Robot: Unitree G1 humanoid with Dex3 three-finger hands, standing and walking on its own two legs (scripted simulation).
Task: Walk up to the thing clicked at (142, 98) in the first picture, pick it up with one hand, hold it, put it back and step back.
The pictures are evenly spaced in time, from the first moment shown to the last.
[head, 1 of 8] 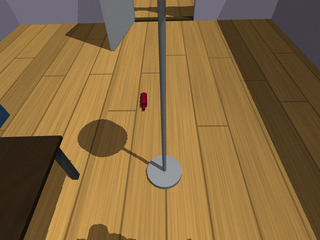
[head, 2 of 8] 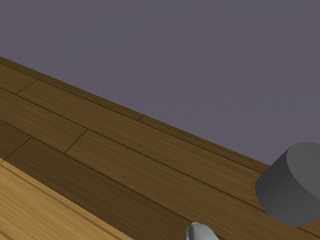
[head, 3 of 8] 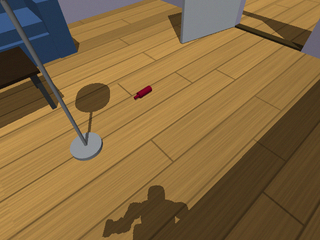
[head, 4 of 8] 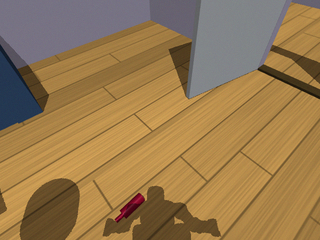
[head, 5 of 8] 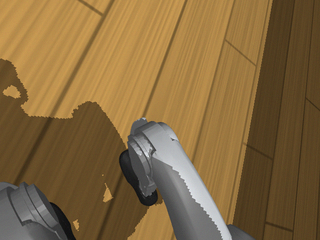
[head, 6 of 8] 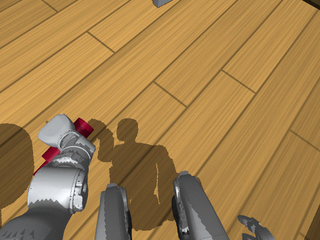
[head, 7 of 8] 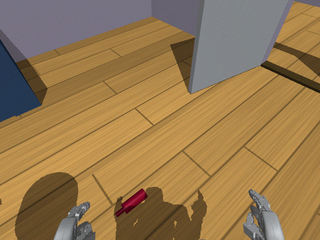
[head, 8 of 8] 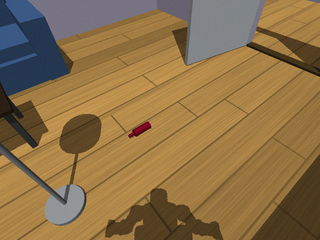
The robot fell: no
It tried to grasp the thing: yes
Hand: left
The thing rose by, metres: 0.67
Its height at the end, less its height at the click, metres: +0.00
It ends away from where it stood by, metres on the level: 0.01
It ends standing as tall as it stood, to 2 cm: yes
